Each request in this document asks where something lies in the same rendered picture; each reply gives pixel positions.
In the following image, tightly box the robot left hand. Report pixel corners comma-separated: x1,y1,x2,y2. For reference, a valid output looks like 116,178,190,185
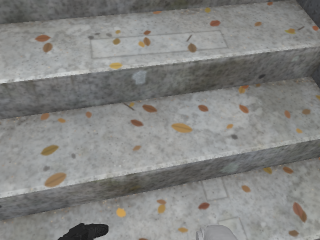
58,223,109,240

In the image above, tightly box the right robot thigh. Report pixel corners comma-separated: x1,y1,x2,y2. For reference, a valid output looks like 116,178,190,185
196,225,238,240

